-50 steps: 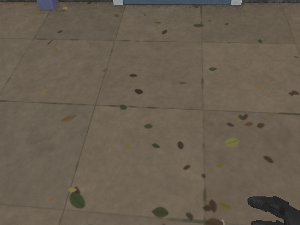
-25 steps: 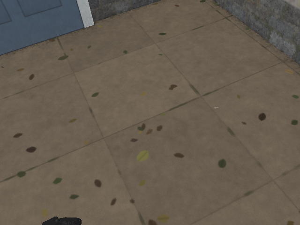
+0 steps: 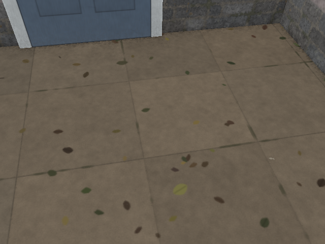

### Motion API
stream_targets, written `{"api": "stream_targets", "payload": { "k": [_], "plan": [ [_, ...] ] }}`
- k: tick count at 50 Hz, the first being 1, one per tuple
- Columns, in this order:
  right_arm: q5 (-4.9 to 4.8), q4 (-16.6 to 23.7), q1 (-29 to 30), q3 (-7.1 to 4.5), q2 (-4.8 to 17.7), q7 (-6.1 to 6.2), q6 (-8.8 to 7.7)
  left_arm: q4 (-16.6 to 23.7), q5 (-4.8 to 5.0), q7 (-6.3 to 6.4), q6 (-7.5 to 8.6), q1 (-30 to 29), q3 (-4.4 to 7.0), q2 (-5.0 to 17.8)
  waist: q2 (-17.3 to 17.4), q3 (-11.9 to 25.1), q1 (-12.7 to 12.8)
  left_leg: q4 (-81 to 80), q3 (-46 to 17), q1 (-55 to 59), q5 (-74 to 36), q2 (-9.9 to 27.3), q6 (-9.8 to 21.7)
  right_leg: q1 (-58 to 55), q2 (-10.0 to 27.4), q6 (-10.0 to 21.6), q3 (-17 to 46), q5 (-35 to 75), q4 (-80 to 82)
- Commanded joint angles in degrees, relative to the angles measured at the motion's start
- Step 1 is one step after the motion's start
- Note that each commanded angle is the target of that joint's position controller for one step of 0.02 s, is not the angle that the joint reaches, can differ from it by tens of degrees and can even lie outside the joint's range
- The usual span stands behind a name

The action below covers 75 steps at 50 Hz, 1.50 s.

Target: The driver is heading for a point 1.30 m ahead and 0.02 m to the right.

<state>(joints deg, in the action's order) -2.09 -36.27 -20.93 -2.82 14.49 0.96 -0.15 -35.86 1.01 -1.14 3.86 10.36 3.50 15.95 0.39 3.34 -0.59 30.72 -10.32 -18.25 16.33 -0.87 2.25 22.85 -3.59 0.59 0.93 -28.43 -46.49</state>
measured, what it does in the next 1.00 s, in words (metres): walks ahead: right foot, then left foot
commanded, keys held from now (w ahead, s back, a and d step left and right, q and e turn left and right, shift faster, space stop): w+q+shift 0.04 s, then w+shift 0.32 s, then w+e+shift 0.64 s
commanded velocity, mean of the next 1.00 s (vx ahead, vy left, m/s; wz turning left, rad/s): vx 0.89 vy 0.00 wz -0.20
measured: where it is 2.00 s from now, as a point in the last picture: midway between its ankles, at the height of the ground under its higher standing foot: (170, 93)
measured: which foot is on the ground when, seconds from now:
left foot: down 0.00-0.06, up 0.08-0.50, down 0.52-1.00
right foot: up 0.00-0.04, down 0.06-0.52, up 0.54-0.96, down 0.98-1.00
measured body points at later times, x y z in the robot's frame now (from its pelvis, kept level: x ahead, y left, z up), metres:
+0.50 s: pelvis +0.25 +0.09 -0.04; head +0.29 +0.08 +0.41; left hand +0.07 +0.27 -0.16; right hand +0.57 -0.02 -0.07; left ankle +0.40 +0.26 -0.72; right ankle +0.00 -0.13 -0.73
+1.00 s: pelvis +0.67 +0.13 -0.05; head +0.67 +0.10 +0.40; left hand +0.91 +0.34 -0.10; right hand +0.64 -0.14 -0.19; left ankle +0.42 +0.28 -0.68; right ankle +0.79 +0.06 -0.74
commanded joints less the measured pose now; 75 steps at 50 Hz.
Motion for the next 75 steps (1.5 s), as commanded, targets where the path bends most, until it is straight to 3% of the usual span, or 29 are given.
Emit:
{"api": "stream_targets", "payload": {
  "k": [1,3,5,8,11,20,23,25,26,27,28,30,32,35,42,45,48,49,50,51,52,54,57,61,68,71,73,74,75],
  "plan": [
    [-0.98,8.70,15.93,-2.00,7.75,-0.60,-0.82,1.44,0.81,-0.07,2.30,4.88,1.43,2.08,10.03,-1.87,9.05,-11.06,-10.79,-13.53,15.00,3.51,7.19,-18.03,0.17,-0.47,-1.60,11.50,20.85],
    [-1.02,9.54,15.28,-0.42,2.29,-1.45,-1.50,-2.64,0.77,0.68,2.11,15.96,2.80,5.99,-0.49,2.68,10.96,10.43,-3.44,-27.09,14.83,-0.74,2.39,-38.19,10.57,0.96,7.72,13.73,24.99],
    [-2.32,11.36,10.24,1.43,-0.73,-2.33,-3.39,0.26,-2.65,0.69,3.07,12.14,3.11,11.69,-15.89,0.72,5.23,38.26,-0.72,-43.29,9.65,2.13,1.58,-33.08,30.00,12.47,47.18,-25.92,35.70],
    [-0.31,8.38,11.80,0.86,2.56,-2.77,-3.80,-1.89,-1.10,0.62,3.87,12.08,0.88,5.89,-4.46,-7.43,4.53,49.32,0.30,-46.26,-1.81,4.18,1.11,-26.52,22.37,10.37,28.49,-11.86,34.76],
    [-0.49,9.20,15.98,1.29,1.71,-3.44,-3.80,-5.95,-1.80,0.16,3.68,16.21,-1.03,1.55,-5.46,-10.96,4.74,48.46,1.35,-45.34,-7.11,3.85,0.98,-22.18,18.31,9.45,17.69,-1.26,36.87],
    [-0.61,13.02,31.16,2.64,-0.66,-6.33,-5.39,-13.10,-0.16,1.39,2.16,23.35,-2.41,3.92,-5.50,-16.02,6.94,17.98,13.81,-30.50,-17.15,6.68,0.83,-23.20,19.46,9.27,2.39,22.92,47.72],
    [-0.02,13.50,27.69,1.19,2.70,-6.21,-5.76,-14.02,-0.28,1.02,1.20,23.35,-1.47,8.36,-11.36,-11.16,2.30,11.21,16.47,-13.18,-10.14,0.94,2.23,-25.73,20.14,8.29,-0.60,60.82,38.39],
    [-0.84,9.84,9.12,-2.20,9.38,-4.33,-4.77,-15.11,-1.76,1.24,0.46,21.69,-0.95,10.45,-14.96,-0.27,-9.45,6.56,15.54,12.76,-6.09,-1.72,3.72,-20.55,18.77,6.01,-1.20,75.95,16.98],
    [-0.83,6.04,-4.81,-3.82,12.81,-2.72,-3.66,-12.85,-2.74,1.49,0.88,19.32,-1.19,9.10,-12.47,7.96,-15.72,10.81,6.47,35.69,-3.59,5.87,3.67,-3.40,16.04,4.26,1.23,60.81,-1.07],
    [1.60,3.37,-9.62,-4.41,18.47,-1.61,-3.90,-9.75,-3.58,1.42,2.13,25.86,-3.62,-3.42,12.59,20.12,-7.25,5.00,-16.39,51.22,11.60,21.50,5.17,11.26,6.04,3.30,5.03,3.85,-24.12],
    [3.40,4.34,-9.54,-3.35,14.99,-2.09,-4.50,-8.68,1.46,1.39,3.69,24.85,-3.37,-1.99,20.31,28.67,-8.03,-12.47,-36.80,47.02,28.53,26.84,7.92,14.02,4.85,3.19,11.74,4.16,-35.84],
    [2.22,1.29,-2.92,-2.01,7.66,-2.68,-5.63,-4.38,3.35,2.55,3.16,11.00,-1.88,0.79,9.61,7.05,-6.80,-15.93,-23.10,28.33,21.66,24.63,5.50,23.04,9.12,2.69,6.98,13.32,-42.19],
    [3.87,-2.00,2.03,-0.79,2.31,-2.87,-6.47,-4.94,2.36,2.40,1.13,11.60,-1.40,-1.15,6.89,0.58,-1.42,-15.55,-6.76,13.65,7.07,20.80,5.06,16.55,13.39,3.08,6.23,18.73,-39.88],
    [3.13,-5.38,6.85,-0.12,-1.84,-2.44,-7.13,-3.73,3.02,1.21,-2.67,9.83,-0.96,-3.12,7.17,-7.43,2.15,-18.52,8.32,5.88,-4.21,18.14,2.86,17.37,15.17,3.74,5.68,15.24,-35.85],
    [3.38,-7.06,6.65,-2.34,7.83,0.00,-6.99,1.40,0.87,-1.40,-3.36,-2.14,-0.81,0.71,-2.80,-14.71,2.60,-24.89,24.90,8.66,-16.52,15.27,2.93,19.90,13.48,4.35,-1.09,32.12,-12.79],
    [2.77,-7.90,3.75,-3.37,13.50,0.60,-5.69,4.15,1.12,-3.00,-2.30,-7.07,-0.04,3.09,-2.64,-11.78,2.35,-18.67,28.26,18.47,-50.77,15.55,0.78,13.35,7.48,7.74,-9.69,31.45,-3.09],
    [1.70,-6.19,7.46,-4.58,18.09,0.47,-3.69,1.52,2.51,-2.69,-3.70,10.68,3.74,10.45,7.08,-0.88,13.58,7.17,27.34,19.93,-83.91,17.34,2.22,-9.25,1.15,11.35,-12.48,18.68,-4.21],
    [0.94,-4.44,11.45,-4.51,17.20,0.07,-3.84,-2.88,2.23,-1.85,-4.11,25.05,6.42,15.13,5.15,4.66,19.87,25.63,25.30,9.92,-76.26,14.73,2.09,-29.25,0.56,13.99,-8.49,20.62,2.93],
    [0.48,-2.91,16.53,-2.28,8.53,-0.25,-5.49,-5.19,2.23,-0.65,-4.55,26.89,7.40,16.62,-12.04,-3.28,19.65,57.62,23.95,-7.80,-15.13,-0.23,-1.05,-35.27,3.35,17.43,1.59,25.06,11.37],
    [0.62,2.16,5.17,0.40,-0.16,-1.27,-8.86,-1.87,-0.41,-1.21,-2.64,18.05,4.66,15.98,-26.01,4.71,2.96,70.93,9.28,-29.11,15.99,-6.04,-1.53,-44.66,12.63,28.07,36.45,10.86,20.05],
    [-0.03,4.63,10.34,0.38,4.91,-1.89,-11.32,0.76,-1.41,-1.59,-1.07,16.65,3.37,9.52,-15.70,10.14,5.77,67.41,0.18,-31.15,10.40,-3.27,1.67,-42.87,17.08,27.24,50.13,-7.33,31.38],
    [-0.72,4.71,14.67,-0.30,6.12,-1.40,-10.95,-0.38,-1.05,-2.51,1.75,13.90,2.46,6.18,5.23,-0.99,1.04,54.32,1.08,-28.40,3.80,2.22,3.28,-26.18,16.81,20.30,44.77,-7.60,35.27],
    [1.54,1.62,9.63,-0.84,5.95,-1.28,-7.70,0.92,-0.54,-0.88,2.42,5.92,1.70,4.90,5.29,-5.30,-3.94,42.53,1.85,-18.33,-1.36,7.19,-0.77,-8.34,10.01,17.84,29.10,4.71,33.74],
    [3.26,5.33,22.56,1.01,1.79,-0.88,-6.67,-2.26,-0.23,1.86,2.07,11.16,0.77,2.58,1.24,-9.34,2.24,22.88,7.76,-17.99,-16.66,7.66,-4.89,-2.23,5.14,15.54,14.90,21.37,34.64],
    [-0.29,7.17,33.18,0.15,3.56,-3.58,-7.80,-8.57,-0.15,1.23,1.97,18.17,1.00,4.38,-4.56,-11.08,9.12,-3.18,12.56,-19.80,-27.80,3.69,-0.41,-23.64,11.65,11.22,7.98,30.82,36.95],
    [-1.21,5.91,24.04,-2.08,7.71,-4.28,-7.62,-9.10,-3.03,1.55,1.21,14.98,1.75,7.74,-9.45,-2.68,2.01,0.48,16.60,-12.48,-17.83,-2.49,4.28,-34.89,13.64,8.02,3.17,73.53,25.51],
    [-1.62,0.00,-0.07,-4.07,11.74,-3.34,-5.69,-6.81,-4.56,1.82,0.54,6.29,2.24,9.90,-10.01,7.51,-11.71,2.27,15.26,11.60,-16.94,-2.66,7.00,-27.44,12.89,5.95,-0.80,89.77,-0.61],
    [-0.12,-3.42,-11.75,-3.57,13.15,-2.51,-4.58,-4.53,-4.99,2.04,0.93,2.79,1.23,6.20,2.32,12.74,-14.49,6.84,2.61,31.24,-14.48,4.12,7.86,-9.37,7.63,4.13,0.15,53.68,-25.34],
    [2.74,-3.63,-8.20,-3.67,15.65,-3.33,-6.26,-4.02,-0.95,0.75,2.51,18.17,-1.34,-2.14,27.91,19.04,-1.68,-7.44,-37.41,48.15,-1.42,18.91,21.36,15.20,-4.52,-0.64,6.32,-1.84,-44.08]
  ]
}}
